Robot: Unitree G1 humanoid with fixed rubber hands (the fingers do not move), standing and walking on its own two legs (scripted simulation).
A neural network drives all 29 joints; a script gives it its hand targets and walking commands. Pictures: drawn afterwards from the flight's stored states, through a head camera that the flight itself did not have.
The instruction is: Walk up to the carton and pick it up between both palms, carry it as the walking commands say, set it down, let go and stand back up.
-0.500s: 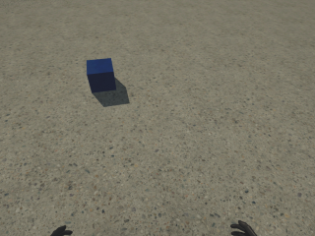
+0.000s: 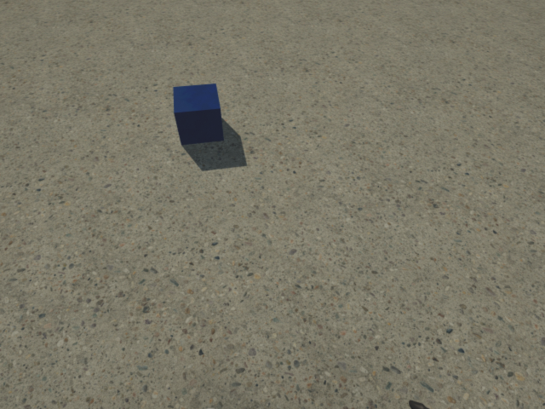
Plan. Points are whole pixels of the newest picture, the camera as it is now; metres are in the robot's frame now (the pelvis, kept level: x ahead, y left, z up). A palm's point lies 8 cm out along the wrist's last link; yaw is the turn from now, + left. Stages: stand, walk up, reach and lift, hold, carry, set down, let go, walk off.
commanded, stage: walk up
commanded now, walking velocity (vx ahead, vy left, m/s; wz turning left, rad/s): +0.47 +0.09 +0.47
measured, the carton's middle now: (198, 114) +1.72 +0.42 -0.67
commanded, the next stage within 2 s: none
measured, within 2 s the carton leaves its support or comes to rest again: neither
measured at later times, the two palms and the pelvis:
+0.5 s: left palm (81, 313) +0.32 +0.35 -0.13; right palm out of the picture +0.15 -0.16 -0.11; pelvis +0.18 +0.10 -0.01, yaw +8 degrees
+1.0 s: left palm (77, 283) +0.40 +0.41 -0.17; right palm (311, 232) +0.52 -0.08 -0.14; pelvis +0.43 +0.15 -0.03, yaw +13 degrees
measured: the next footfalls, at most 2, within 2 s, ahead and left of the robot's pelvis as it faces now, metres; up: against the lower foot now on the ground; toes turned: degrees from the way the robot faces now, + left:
left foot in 0.12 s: +0.07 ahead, +0.17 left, +0.00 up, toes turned +6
right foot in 0.60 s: +0.37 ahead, -0.05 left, +0.00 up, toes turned +5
